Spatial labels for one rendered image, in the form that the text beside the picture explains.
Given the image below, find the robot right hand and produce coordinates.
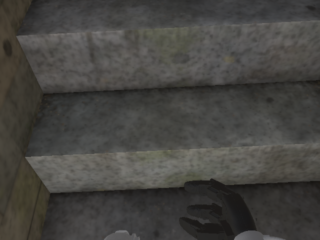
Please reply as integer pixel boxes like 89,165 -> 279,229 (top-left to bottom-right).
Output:
179,178 -> 257,240

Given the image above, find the right robot forearm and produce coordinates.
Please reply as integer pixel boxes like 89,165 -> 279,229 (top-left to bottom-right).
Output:
234,230 -> 264,240

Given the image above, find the left robot shin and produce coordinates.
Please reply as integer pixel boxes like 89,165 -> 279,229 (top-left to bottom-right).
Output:
104,230 -> 129,240

